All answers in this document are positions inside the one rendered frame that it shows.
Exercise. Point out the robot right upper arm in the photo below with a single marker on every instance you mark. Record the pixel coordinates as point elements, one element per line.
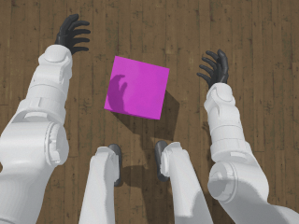
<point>242,191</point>

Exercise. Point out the right robot shin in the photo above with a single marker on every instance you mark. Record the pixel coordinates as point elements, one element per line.
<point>174,144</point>

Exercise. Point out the robot left hand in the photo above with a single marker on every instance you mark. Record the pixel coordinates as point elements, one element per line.
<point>66,36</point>

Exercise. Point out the carton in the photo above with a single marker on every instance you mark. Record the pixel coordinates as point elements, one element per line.
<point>136,88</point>

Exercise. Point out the robot left thigh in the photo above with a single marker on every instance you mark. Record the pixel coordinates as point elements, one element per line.
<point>98,201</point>

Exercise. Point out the robot left forearm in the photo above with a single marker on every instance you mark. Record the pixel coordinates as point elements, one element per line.
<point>47,92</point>

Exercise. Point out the robot left upper arm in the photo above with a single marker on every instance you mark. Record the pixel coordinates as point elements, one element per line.
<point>29,152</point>

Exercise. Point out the robot right hand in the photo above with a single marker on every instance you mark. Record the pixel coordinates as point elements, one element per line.
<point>219,74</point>

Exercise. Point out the robot right forearm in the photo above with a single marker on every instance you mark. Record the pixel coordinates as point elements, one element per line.
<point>227,137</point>

